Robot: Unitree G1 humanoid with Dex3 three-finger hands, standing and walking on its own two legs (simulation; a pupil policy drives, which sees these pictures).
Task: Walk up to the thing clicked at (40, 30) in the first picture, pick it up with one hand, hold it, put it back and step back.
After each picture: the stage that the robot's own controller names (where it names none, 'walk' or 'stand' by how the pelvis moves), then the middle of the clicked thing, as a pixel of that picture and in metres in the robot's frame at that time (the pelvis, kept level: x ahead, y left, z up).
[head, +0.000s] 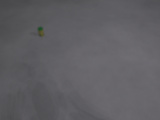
stand; (41, 31) +1.71 +0.55 -0.72
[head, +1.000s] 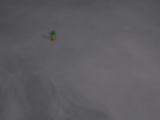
walk; (53, 35) +1.63 +0.28 -0.70
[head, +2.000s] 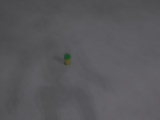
walk; (67, 59) +1.07 +0.15 -0.71
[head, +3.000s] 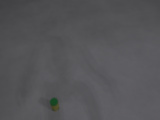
walk; (54, 104) +0.66 +0.24 -0.71
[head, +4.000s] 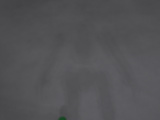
walk; out of the picture +0.46 +0.23 -0.70
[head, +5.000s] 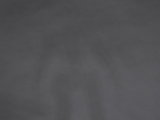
stand; out of the picture +0.36 +0.19 -0.72
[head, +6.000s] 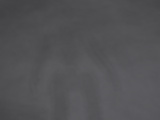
stand; out of the picture +0.33 +0.22 -0.72
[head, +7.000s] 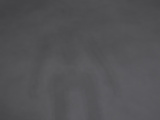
stand; out of the picture +0.37 +0.23 -0.73
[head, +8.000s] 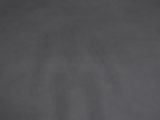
stand; out of the picture +0.35 +0.22 -0.73
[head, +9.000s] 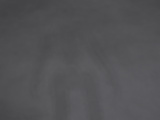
stand; out of the picture +0.35 +0.22 -0.73
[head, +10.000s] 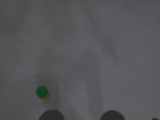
go down; (43, 93) +0.40 +0.21 -0.51
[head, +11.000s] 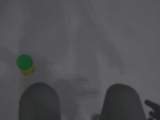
go down; (26, 65) +0.44 +0.26 -0.31
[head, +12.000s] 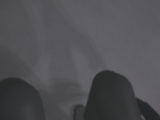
close in; out of the picture +0.41 +0.29 -0.24
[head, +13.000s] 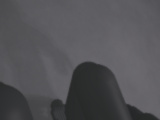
close; out of the picture +0.40 +0.31 -0.22
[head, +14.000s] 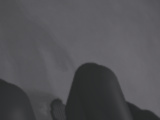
lift; out of the picture +0.39 +0.30 -0.22
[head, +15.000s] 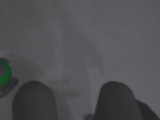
lift; (0, 77) +0.33 +0.28 -0.09
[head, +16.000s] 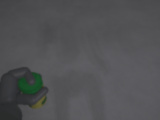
hold; (33, 91) +0.32 +0.17 +0.04
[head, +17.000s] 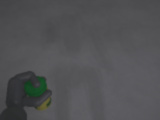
hold; (39, 94) +0.32 +0.17 +0.00
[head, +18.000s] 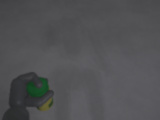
hold; (41, 94) +0.33 +0.16 +0.00
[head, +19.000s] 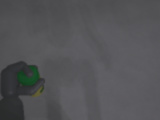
crouch; (32, 82) +0.37 +0.18 -0.06
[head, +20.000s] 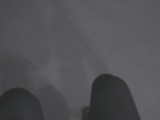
lower; out of the picture +0.47 +0.28 -0.11
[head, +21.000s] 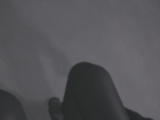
lower; out of the picture +0.41 +0.31 -0.23
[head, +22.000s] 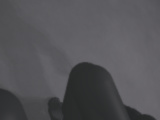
lower; out of the picture +0.41 +0.32 -0.23
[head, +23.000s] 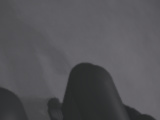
lower; out of the picture +0.41 +0.32 -0.23
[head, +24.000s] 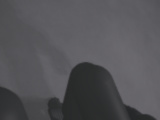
lower; out of the picture +0.41 +0.32 -0.23
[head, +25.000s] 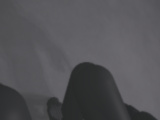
open; out of the picture +0.40 +0.30 -0.23
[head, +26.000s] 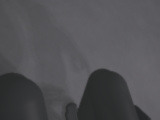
stand; out of the picture +0.41 +0.29 -0.24
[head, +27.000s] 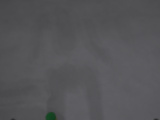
stand; (51, 119) +0.39 +0.19 -0.61
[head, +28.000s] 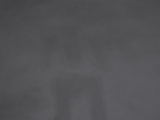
stand; out of the picture +0.39 +0.19 -0.67
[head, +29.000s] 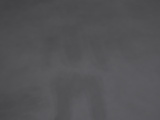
stand; out of the picture +0.38 +0.19 -0.67
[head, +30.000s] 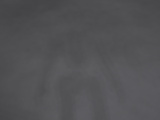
stand; out of the picture +0.41 +0.17 -0.72
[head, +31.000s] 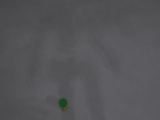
walk; (63, 104) +0.50 +0.19 -0.70
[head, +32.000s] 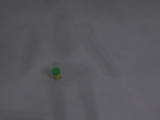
walk; (56, 74) +0.76 +0.20 -0.70
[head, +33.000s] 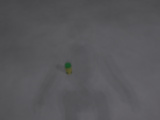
stand; (68, 68) +1.03 +0.23 -0.71
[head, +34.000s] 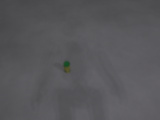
stand; (67, 67) +1.04 +0.19 -0.72
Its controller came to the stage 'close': yes
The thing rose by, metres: 0.71
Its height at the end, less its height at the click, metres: +0.00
